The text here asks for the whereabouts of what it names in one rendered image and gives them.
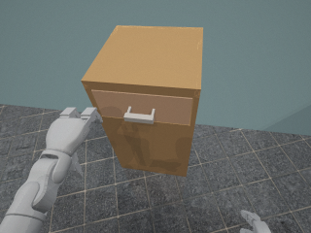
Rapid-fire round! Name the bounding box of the drawer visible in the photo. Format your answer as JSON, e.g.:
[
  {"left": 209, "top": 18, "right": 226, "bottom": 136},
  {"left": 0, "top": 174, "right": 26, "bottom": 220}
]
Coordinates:
[{"left": 91, "top": 89, "right": 192, "bottom": 125}]

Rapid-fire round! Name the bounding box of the left robot hand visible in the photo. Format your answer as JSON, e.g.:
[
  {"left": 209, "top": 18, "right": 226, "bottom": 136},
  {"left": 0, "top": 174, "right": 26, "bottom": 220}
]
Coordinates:
[{"left": 46, "top": 107, "right": 103, "bottom": 178}]

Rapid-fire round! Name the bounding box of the handle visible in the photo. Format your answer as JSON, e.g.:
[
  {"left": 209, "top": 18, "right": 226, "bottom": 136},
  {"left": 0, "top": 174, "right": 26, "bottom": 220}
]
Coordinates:
[{"left": 123, "top": 106, "right": 156, "bottom": 124}]

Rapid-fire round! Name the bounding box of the robot left forearm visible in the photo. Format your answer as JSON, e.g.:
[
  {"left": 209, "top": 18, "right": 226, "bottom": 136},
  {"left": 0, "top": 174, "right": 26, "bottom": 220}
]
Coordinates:
[{"left": 0, "top": 150, "right": 72, "bottom": 233}]

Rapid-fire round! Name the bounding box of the cabinet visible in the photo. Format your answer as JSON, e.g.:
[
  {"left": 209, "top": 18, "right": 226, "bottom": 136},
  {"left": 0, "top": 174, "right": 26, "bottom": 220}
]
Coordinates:
[{"left": 81, "top": 25, "right": 203, "bottom": 177}]

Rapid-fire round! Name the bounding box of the right robot hand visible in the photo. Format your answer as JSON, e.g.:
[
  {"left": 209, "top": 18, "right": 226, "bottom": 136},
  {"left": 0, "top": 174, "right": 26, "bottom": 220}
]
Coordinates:
[{"left": 240, "top": 210, "right": 271, "bottom": 233}]

